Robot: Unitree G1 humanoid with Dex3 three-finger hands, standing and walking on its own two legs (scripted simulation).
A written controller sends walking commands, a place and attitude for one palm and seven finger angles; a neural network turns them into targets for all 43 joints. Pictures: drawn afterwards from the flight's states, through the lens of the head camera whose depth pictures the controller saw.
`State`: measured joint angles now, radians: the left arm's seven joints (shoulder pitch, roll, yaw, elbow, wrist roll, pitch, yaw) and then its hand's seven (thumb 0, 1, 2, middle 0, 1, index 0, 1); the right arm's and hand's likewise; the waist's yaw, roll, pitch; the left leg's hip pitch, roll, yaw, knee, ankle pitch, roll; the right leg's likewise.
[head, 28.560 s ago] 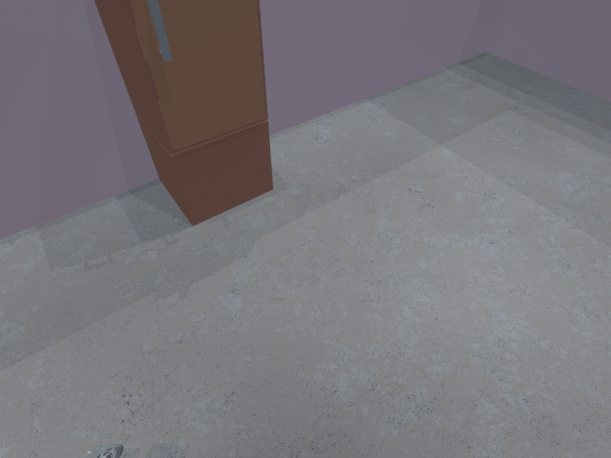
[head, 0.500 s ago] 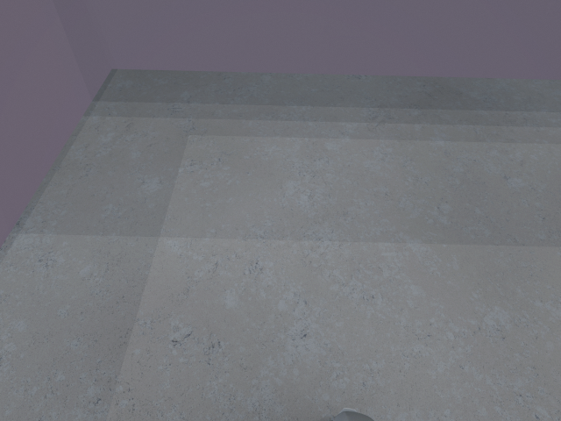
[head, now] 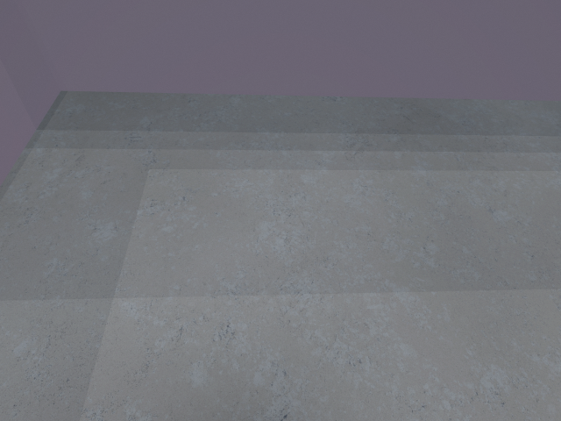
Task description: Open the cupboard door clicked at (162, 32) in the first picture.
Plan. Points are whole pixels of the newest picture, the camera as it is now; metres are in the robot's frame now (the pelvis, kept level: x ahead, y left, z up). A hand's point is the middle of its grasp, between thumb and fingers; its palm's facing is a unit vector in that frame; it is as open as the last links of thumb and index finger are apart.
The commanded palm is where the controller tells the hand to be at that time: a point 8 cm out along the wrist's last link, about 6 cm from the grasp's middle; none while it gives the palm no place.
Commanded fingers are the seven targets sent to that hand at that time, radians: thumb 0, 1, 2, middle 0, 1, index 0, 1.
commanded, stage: turn to face it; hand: left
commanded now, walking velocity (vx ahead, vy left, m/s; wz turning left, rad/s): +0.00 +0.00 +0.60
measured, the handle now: out of the picture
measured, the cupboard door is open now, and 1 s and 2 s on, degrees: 36 36 36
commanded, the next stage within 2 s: none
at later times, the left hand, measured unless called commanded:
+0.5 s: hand (151, 410) +0.16 +0.22 -0.19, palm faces +0.30 -0.92 -0.24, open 7.3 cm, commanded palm none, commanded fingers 0.00 0.90 0.90 -0.20 -0.30 -0.20 -0.30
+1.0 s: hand out of the picture +0.13 +0.15 -0.17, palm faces +0.60 -0.77 -0.22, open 7.4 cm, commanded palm none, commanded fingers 0.00 0.90 0.90 -0.20 -0.30 -0.20 -0.30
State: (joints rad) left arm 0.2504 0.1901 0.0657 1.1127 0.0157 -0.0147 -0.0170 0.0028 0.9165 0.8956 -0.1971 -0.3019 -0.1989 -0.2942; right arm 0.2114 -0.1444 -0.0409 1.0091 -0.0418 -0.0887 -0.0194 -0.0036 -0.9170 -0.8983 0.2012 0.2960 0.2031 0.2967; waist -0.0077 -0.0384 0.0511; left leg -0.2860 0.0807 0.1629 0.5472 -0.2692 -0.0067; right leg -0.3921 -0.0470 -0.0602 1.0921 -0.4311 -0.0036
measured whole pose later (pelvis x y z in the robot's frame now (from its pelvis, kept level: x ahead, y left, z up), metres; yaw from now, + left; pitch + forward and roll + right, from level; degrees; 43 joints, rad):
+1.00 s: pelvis +0.22 -0.03 +0.00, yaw +37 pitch +1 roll +2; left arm 0.25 0.20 0.05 0.92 0.02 0.00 0.01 0.00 0.90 0.90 -0.20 -0.30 -0.20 -0.30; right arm 0.07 -0.24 -0.06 0.89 -0.01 0.05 0.03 0.01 -0.91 -0.90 0.20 0.30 0.20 0.30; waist 0.01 -0.05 0.12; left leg -0.33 0.00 0.11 0.60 -0.30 -0.03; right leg -0.24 -0.17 -0.22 0.62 -0.38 0.04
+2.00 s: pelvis +0.30 -0.06 +0.00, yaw +74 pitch +0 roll +1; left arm 0.17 0.21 0.06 0.87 0.02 0.01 0.02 0.00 0.91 0.90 -0.20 -0.30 -0.20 -0.29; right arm 0.14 -0.26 -0.09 0.93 -0.02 0.08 0.01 0.01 -0.90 -0.90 0.20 0.30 0.20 0.30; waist -0.01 0.05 0.11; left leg -0.47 -0.02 -0.06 1.01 -0.48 -0.03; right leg -0.29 -0.06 -0.09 0.62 -0.34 -0.01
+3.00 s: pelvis +0.32 -0.03 -0.01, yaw +110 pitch +0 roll +1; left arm 0.21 0.24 0.07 0.93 0.01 0.05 0.01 0.00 0.90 0.90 -0.20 -0.30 -0.20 -0.30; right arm 0.11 -0.23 -0.06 0.90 -0.02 0.03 0.01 0.00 -0.91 -0.90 0.20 0.30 0.20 0.30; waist 0.00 -0.06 0.12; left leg -0.33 -0.01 0.05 0.64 -0.30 0.03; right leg -0.38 -0.14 -0.11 0.97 -0.55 0.08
